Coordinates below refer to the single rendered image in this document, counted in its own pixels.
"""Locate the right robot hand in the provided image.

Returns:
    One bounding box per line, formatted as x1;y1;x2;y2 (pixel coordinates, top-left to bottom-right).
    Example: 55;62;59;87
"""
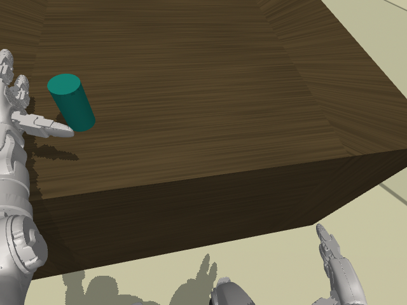
312;224;368;305

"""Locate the left robot hand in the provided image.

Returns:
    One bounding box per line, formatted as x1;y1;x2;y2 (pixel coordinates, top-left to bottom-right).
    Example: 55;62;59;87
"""
0;49;74;138

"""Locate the can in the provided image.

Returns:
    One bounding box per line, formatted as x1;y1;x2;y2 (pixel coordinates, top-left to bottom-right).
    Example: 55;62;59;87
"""
47;74;95;132

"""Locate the left robot arm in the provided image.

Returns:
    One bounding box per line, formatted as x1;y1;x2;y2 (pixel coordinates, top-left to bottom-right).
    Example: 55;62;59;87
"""
0;123;48;305

